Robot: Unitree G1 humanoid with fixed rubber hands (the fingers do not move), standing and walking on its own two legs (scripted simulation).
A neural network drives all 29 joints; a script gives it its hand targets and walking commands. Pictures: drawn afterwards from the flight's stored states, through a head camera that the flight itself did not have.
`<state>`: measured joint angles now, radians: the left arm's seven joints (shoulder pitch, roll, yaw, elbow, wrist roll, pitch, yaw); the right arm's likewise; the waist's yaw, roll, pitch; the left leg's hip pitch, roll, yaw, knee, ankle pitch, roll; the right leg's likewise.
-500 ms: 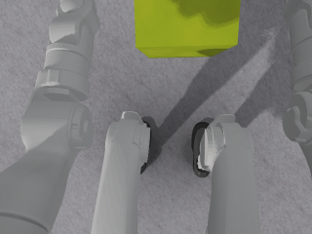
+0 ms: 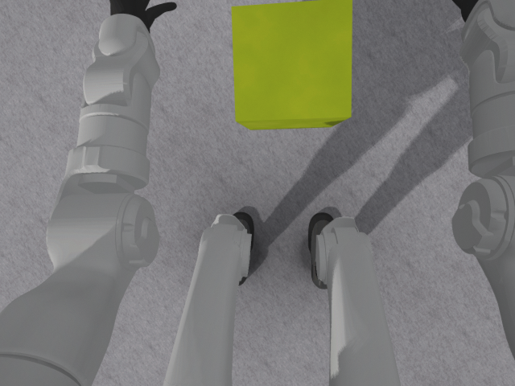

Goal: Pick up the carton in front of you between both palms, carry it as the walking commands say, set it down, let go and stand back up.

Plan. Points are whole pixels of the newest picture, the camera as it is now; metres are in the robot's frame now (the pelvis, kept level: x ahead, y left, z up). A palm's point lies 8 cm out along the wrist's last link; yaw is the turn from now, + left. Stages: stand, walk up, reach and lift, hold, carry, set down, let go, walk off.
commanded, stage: set down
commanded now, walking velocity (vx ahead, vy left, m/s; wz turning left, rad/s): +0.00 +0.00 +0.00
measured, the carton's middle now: (290, 78) +0.55 -0.02 -0.43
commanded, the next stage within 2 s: let go in 0.20 s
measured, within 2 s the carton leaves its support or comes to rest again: neither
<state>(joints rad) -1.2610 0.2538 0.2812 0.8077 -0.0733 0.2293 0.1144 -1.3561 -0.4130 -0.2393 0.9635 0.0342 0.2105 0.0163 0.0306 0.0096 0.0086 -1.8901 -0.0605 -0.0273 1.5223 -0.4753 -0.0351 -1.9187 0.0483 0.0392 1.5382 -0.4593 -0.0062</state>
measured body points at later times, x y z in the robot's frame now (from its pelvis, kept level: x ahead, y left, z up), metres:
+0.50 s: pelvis +0.04 +0.00 +0.13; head +0.34 -0.01 +0.47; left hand +0.51 +0.19 +0.00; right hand +0.51 -0.23 +0.00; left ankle +0.08 +0.13 -0.52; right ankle +0.08 -0.11 -0.52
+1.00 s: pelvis +0.09 +0.01 +0.21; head +0.22 +0.00 +0.64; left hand +0.34 +0.24 +0.13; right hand +0.34 -0.22 +0.11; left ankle +0.08 +0.13 -0.52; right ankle +0.08 -0.11 -0.52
